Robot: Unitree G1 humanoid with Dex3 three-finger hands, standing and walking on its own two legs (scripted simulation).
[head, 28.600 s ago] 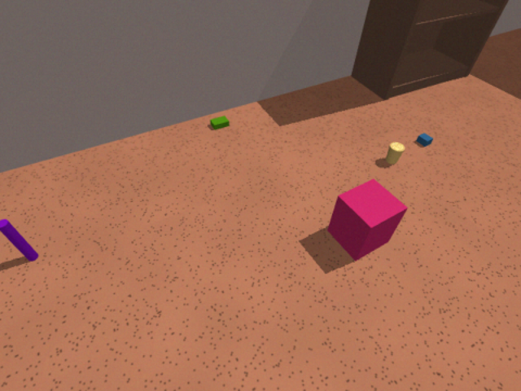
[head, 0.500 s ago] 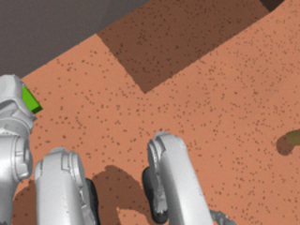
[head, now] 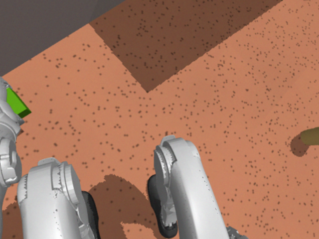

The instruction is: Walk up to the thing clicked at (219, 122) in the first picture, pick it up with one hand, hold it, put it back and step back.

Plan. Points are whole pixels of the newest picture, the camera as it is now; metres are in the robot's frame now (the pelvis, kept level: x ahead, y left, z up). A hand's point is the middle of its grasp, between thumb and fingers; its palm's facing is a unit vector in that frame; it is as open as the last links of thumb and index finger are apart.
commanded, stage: lower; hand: left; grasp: from above
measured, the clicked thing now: (1, 111) +0.46 +0.31 -0.20
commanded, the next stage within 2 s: rest in 0.22 s
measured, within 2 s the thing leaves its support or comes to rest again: rests again in 1.36 s
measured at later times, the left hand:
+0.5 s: hand (19, 107) +0.47 +0.28 -0.23, palm faces -0.36 -0.27 -0.89, open 9.6 cm
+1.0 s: hand (23, 110) +0.47 +0.28 -0.25, palm faces -0.34 -0.29 -0.90, open 9.6 cm
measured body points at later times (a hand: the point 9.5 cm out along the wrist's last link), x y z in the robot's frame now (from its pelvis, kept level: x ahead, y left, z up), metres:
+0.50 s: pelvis +0.01 +0.00 -0.01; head +0.28 +0.06 +0.34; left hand +0.49 +0.29 -0.18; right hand +0.02 -0.25 -0.11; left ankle +0.08 +0.13 -0.29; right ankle +0.09 -0.11 -0.29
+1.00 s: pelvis +0.00 +0.01 -0.02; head +0.29 +0.09 +0.32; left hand +0.49 +0.29 -0.20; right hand +0.01 -0.24 -0.08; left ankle +0.08 +0.13 -0.29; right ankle +0.09 -0.11 -0.29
